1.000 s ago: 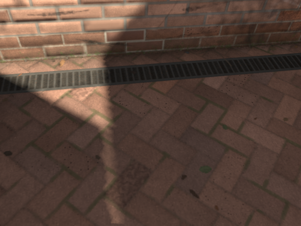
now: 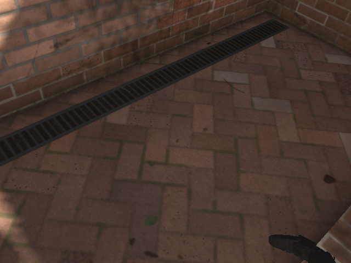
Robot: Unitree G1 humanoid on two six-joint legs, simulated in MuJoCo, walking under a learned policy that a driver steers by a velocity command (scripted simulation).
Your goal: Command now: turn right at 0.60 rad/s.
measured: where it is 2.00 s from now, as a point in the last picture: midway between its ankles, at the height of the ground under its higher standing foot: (186, 251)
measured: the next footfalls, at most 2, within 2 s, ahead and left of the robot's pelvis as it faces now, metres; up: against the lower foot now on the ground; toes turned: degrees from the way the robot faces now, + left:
right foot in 0.24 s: +0.04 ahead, -0.09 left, -0.19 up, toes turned -9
left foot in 0.86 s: +0.30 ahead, +0.09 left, +0.00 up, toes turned -23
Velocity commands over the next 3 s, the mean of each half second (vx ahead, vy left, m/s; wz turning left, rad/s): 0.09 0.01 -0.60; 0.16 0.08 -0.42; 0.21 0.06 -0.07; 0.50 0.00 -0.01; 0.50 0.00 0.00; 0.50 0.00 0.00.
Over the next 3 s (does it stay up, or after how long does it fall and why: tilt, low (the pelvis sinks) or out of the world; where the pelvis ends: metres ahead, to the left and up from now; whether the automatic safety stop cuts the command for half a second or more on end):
stays up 1.08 -0.30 0.13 its command is cut before an obstacle after 0.5 s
